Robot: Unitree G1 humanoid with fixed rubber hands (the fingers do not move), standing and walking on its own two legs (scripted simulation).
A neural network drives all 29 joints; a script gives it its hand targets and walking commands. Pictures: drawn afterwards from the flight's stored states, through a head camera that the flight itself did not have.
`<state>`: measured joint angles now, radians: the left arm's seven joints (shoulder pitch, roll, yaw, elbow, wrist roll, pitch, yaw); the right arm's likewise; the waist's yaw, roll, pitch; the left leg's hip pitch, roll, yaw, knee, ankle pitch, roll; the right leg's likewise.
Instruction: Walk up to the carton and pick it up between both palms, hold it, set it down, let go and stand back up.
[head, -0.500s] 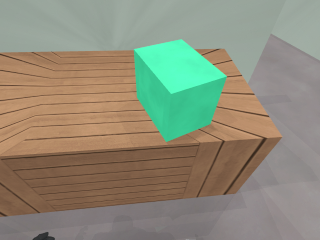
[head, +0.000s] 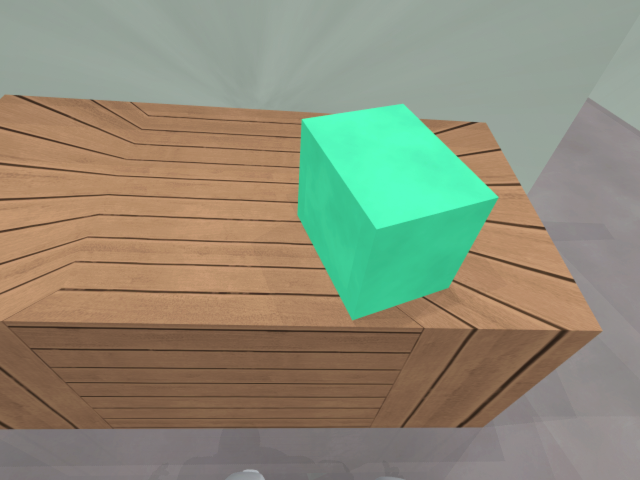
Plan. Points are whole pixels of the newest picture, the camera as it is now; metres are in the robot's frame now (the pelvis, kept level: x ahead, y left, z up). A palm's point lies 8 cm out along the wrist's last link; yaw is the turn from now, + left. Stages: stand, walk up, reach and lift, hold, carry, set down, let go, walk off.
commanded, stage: walk up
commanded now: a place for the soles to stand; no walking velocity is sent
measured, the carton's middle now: (378, 207) +0.60 -0.10 -0.03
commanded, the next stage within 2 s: none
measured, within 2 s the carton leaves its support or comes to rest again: neither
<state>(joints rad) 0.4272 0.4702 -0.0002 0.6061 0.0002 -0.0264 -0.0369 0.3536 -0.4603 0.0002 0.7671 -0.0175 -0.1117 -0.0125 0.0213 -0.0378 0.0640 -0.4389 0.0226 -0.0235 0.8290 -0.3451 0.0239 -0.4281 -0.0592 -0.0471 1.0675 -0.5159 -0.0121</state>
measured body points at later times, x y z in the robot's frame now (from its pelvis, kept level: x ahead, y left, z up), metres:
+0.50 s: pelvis +0.06 -0.04 -0.01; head +0.09 -0.03 +0.44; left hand +0.12 +0.28 -0.09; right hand +0.15 -0.36 -0.10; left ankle +0.12 +0.10 -0.71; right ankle +0.06 -0.17 -0.70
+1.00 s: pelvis +0.10 -0.05 -0.01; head +0.13 -0.04 +0.44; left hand +0.16 +0.28 -0.10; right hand +0.19 -0.37 -0.11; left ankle +0.14 +0.09 -0.71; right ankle +0.09 -0.18 -0.70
